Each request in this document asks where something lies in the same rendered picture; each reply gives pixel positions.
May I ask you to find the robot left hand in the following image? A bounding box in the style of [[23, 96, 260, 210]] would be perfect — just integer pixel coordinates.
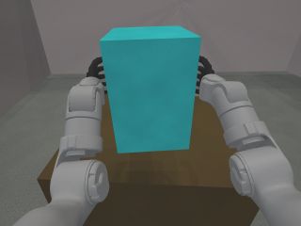
[[87, 56, 108, 94]]

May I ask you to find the pedestal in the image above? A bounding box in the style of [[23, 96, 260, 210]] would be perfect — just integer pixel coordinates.
[[37, 93, 260, 226]]

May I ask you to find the carton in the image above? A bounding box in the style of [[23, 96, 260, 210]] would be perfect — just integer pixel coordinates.
[[99, 25, 201, 153]]

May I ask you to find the right robot upper arm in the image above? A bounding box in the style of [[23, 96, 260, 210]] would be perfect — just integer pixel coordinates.
[[229, 145, 301, 226]]

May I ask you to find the robot left forearm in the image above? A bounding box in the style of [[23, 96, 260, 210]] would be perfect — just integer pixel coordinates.
[[50, 76, 105, 197]]

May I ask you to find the left robot upper arm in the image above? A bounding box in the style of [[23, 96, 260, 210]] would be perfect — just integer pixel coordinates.
[[12, 159, 110, 226]]

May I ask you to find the robot right forearm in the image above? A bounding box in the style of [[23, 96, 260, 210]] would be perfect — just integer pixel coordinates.
[[198, 73, 294, 183]]

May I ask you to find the robot right hand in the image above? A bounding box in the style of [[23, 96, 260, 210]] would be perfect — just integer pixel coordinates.
[[195, 56, 214, 94]]

